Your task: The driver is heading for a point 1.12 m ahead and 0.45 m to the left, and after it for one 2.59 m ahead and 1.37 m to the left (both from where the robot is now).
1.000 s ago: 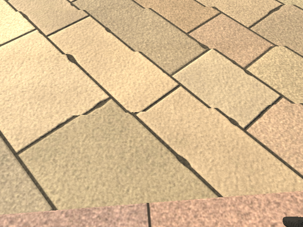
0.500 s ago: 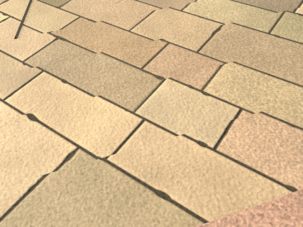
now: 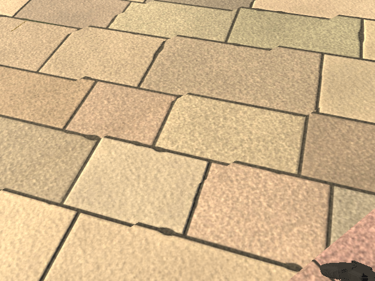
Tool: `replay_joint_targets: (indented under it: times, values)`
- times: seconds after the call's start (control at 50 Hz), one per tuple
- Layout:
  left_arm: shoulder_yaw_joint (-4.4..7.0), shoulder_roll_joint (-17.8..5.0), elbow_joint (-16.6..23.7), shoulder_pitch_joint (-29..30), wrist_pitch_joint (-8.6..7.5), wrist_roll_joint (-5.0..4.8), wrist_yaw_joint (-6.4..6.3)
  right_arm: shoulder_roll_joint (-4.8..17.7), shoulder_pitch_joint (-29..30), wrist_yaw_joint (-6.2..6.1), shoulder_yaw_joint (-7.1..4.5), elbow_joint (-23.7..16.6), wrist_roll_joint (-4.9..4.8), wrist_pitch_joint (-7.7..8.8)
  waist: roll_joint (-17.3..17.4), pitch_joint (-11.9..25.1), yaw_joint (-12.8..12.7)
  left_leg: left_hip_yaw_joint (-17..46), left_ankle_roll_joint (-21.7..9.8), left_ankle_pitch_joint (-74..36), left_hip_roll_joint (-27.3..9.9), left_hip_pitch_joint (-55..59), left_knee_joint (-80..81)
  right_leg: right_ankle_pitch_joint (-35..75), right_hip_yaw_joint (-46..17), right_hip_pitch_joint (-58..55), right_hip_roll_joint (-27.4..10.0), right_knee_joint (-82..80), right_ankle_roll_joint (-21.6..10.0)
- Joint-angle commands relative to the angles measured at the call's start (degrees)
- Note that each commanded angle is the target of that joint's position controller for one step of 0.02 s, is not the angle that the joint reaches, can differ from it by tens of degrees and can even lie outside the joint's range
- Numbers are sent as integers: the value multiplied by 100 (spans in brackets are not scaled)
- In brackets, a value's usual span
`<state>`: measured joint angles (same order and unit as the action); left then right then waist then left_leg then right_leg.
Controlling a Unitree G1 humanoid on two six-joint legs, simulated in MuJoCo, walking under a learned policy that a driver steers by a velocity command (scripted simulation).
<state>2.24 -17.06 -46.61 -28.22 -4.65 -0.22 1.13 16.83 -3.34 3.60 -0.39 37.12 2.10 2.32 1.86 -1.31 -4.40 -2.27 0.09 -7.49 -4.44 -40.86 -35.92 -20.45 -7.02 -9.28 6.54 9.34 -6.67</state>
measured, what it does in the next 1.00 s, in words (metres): goes down, turning left: left foot 0.04 m lower, then right foot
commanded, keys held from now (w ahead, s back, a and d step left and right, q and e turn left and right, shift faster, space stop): w+q+shift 1.00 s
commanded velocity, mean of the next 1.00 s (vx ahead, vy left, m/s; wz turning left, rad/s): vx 0.99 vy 0.00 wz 0.74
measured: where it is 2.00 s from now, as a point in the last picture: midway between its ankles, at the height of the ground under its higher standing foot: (89, 107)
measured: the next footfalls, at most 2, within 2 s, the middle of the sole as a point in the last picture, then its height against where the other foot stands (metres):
left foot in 0.14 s outside the picture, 0.04 m lower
right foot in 0.56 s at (216, 189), level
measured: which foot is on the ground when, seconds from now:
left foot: up 0.00-0.12, down 0.14-0.56, up 0.58-0.98, down 1.00-1.00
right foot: down 0.00-0.12, up 0.14-0.54, down 0.56-1.00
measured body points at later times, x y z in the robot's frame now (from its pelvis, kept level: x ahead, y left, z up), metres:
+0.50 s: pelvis +0.51 +0.06 -0.05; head +0.55 +0.08 +0.40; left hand +0.76 +0.31 -0.09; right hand +0.48 -0.22 -0.17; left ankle +0.29 +0.08 -0.77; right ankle +0.79 -0.02 -0.72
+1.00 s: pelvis +0.96 +0.26 -0.08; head +0.97 +0.28 +0.37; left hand +0.71 +0.41 -0.21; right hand +1.31 +0.28 -0.13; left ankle +1.05 +0.38 -0.79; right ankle +0.83 +0.01 -0.73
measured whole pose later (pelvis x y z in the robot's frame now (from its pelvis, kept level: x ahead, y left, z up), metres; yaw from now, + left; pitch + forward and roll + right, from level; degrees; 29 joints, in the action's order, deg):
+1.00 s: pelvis +0.96 +0.26 -0.08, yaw +47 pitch -1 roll -4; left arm 2.2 -16.7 -54.2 -28.7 -4.7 1.3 -1.0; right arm 19.3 2.1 5.2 -1.6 38.9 2.1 1.4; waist 4.2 -3.4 -3.1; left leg -6.5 -12.0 -0.7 1.9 -28.1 -33.1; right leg -17.2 21.7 -12.8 -2.1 34.1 -2.6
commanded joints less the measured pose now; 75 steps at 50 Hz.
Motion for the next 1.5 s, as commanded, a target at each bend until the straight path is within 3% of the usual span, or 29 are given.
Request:
replay_joint_targets:
  times: [0.02, 0.12, 0.14, 0.16, 0.18, 0.2, 0.24, 0.32, 0.38, 0.48, 0.54, 0.56, 0.58, 0.62, 0.72, 0.9, 0.96, 1.0, 1.02, 1.04, 1.06, 1.12, 1.14, 1.28, 1.36, 1.38, 1.4, 1.44, 1.5]
  values:
    - [224, -947, 68, 170, -211, 25, -68, 431, 752, -17, -103, -365, -95, 117, -498, -537, 56, -202, -426, -781, 176, 969, 950, 3336, 55, 551, -1377, -694, -269]
    - [319, -1346, -129, 492, 82, 497, -321, 960, -2168, -246, -381, 607, -145, 36, -815, 836, 1460, -493, -937, 1033, 1003, 3161, 746, 8308, 704, -515, -1669, 3122, 30]
    - [304, -1276, -88, 832, 120, 523, -327, 1147, -3202, -324, -491, 909, -105, 18, -531, 1011, 1992, -235, -1061, 1738, 850, 4386, 616, 7475, 961, 621, -1341, 5227, 69]
    - [57, -357, 144, 1204, -24, 566, -216, 1301, -3554, -338, -500, 1073, -80, -13, 767, 726, 1712, 1020, -1164, 1962, 104, 5290, -118, 1905, 810, 2821, -556, 7569, 84]
    - [-69, -55, 490, 261, -175, 97, -71, 1606, -2987, -270, -601, 993, 46, -24, 2576, 1306, 692, 5130, -2460, 2712, -1177, 6876, 1360, -1059, 243, 5466, 321, 8875, 496]
    - [-118, -530, 459, 964, -263, 223, -141, 1126, -2577, -199, -593, 855, -42, 14, 688, 995, 982, 5154, -2432, 2830, -1117, 6568, 2040, -230, -70, 5885, -223, 8559, 311]
    - [-144, -669, 619, 1858, -324, 367, -138, 706, -2425, -178, -480, 1044, -103, 56, -743, 135, 748, 3788, -1965, 2181, -607, 4747, 2144, 384, 38, 5314, -688, 7736, 295]
    - [-353, -346, 1090, 2220, 24, 617, -5, 836, -2342, -255, -411, 1173, -222, 264, -367, -663, 198, 3038, -1906, 1927, -63, 2460, 2682, -66, 389, 4964, -1142, 6216, 722]
    - [-489, -180, 1654, 3469, -53, 401, 102, 717, -2351, -316, -420, 1199, -270, 323, -314, -1031, 524, 2255, -1562, 174, 477, 1607, 2979, 1921, 800, 4286, -1110, 3918, 916]
    - [-407, -249, 1683, 3507, -51, 227, 21, 1026, -2735, -313, -545, 1397, -361, 299, 85, -211, 892, 2287, -1004, -2032, 390, 3022, 2367, 3112, 878, 2736, -551, 2113, 709]
    - [-28, -994, 1060, 1174, -100, 157, -223, 1453, -2122, -345, -662, 1278, -204, 316, 353, 1103, -398, 2331, -684, -2917, 478, 3080, -638, 1988, 579, 302, -609, 2233, 602]
    - [169, -1427, 797, -101, -128, 298, -342, 1012, -1882, -327, -579, 1117, -153, 395, -83, 1736, -868, 2078, -706, -1344, 712, 2221, -2414, 336, -193, -1011, -1493, 2497, 435]
    - [242, -1671, 809, 117, -164, 448, -268, -48, -2949, -368, -301, 844, -528, 343, -2559, 3003, 18, 1372, -523, 3568, 1306, 669, -4650, -617, -3543, -2445, -3693, 1642, -370]
    - [190, -757, 887, 1038, -66, 310, -180, 803, -1853, -394, -402, 890, -214, 165, -1013, 1594, -97, 968, -637, 2464, 486, -44, -4341, -1743, -2976, -676, -2961, 853, -248]
    - [85, -236, 110, 873, -212, 141, -122, 182, -849, -27, -315, 397, 1, -219, -549, -110, 353, 750, -555, 2258, -251, 119, -3219, 600, -317, 1463, -2351, 163, 92]
    - [183, -917, -226, 779, -357, 94, -168, 435, 598, 332, -163, -170, 22, -126, -306, -706, 606, -600, -903, -701, 415, 1434, 164, 3673, 2255, 1379, -1813, -74, 520]
    - [268, -1314, -204, 508, -94, 132, -271, 821, -593, 150, -318, 318, -25, -126, -548, 386, 1207, -794, -1125, 403, 1098, 3055, -57, 7177, 2338, 702, -1885, 2092, 607]
    - [280, -1332, -127, 1020, 3, 228, -268, 1220, -2421, -14, -555, 922, -54, -177, -501, 474, 1943, 22, -1624, 1651, 811, 4854, -112, 5841, 2060, 2394, -2110, 5235, 509]
    - [177, -646, -99, 1138, -4, 236, -121, 1453, -2474, -165, -649, 1057, -158, -152, 654, -22, 1599, 680, -1763, -2, 255, 5077, -3, -14, 2082, 3684, -935, 7592, 469]
    - [91, -516, 633, 755, -73, 277, -152, 2061, -2201, -208, -732, 941, -45, -179, 946, 398, 829, 2756, -2654, -2283, -653, 6403, 72, -1127, 1305, 5643, -674, 8490, 871]
    - [48, -775, 865, 1081, -177, 217, -190, 2087, -2186, -237, -832, 681, -65, -162, 364, 1041, 1081, 3867, -2939, -1316, -1135, 6488, 1069, -835, 459, 5995, -792, 8083, 972]
    - [95, -954, 382, 762, -3, 251, -210, 1020, -1109, -397, -488, 617, -129, -56, -713, -256, 227, 2363, -2202, -2768, -877, 3810, 1652, -290, 567, 4598, -1371, 6254, 1048]
    - [248, -1041, 447, 838, -144, -135, -243, 573, -502, -312, -395, 290, -429, 177, -848, -39, 131, 2428, -2146, -2268, -849, 3410, 1722, -226, 235, 4472, -1417, 6023, 1146]
    - [-21, 16, 719, 2165, -530, -47, 212, 616, -1598, -694, -312, 1141, -218, 305, -143, 206, 1036, 114, -740, -437, 498, 2930, 1396, 5313, 1070, 2909, -522, 1573, 842]
    - [362, -772, 404, 333, -346, -8, 344, 552, -907, -774, -301, 980, -132, 149, 370, 789, -135, -48, -194, -1568, 384, 2728, -1267, 4487, 1251, 1246, -24, 1947, 742]
    - [419, -879, 129, -743, -285, -22, 290, 569, -392, -723, -311, 861, -110, 115, -65, 856, -878, -205, 67, -449, 639, 2150, -3461, 4725, 907, 511, -425, 1734, 475]
    - [340, -1135, 261, -513, -342, 245, 239, -130, -1440, -595, -203, 651, -17, 77, -2350, 1221, -12, 79, 534, 5287, 1451, 117, -6112, 7458, -1363, -1056, -1844, 2540, -717]
    - [416, -1252, 1052, 733, -142, 222, 103, 505, -1756, -413, -172, 361, -321, 112, -914, 2473, 193, 1416, 426, 4208, 1093, -284, -6528, 4939, -3548, -1108, -2724, 1703, -1654]
    - [268, -880, 1353, 1591, 171, 77, -86, 700, -711, -566, -279, 88, -145, -209, 408, 826, 509, 1243, 161, 3248, 721, 98, -4849, 931, -3422, 2142, -2014, 544, -1186]
Keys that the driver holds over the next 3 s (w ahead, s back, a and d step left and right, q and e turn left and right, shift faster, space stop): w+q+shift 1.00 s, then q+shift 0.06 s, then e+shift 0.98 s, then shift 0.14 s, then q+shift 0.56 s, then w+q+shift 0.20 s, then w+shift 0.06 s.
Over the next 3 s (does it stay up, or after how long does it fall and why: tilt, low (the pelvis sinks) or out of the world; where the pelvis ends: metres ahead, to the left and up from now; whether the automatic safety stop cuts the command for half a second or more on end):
stays up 1.38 0.76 -0.09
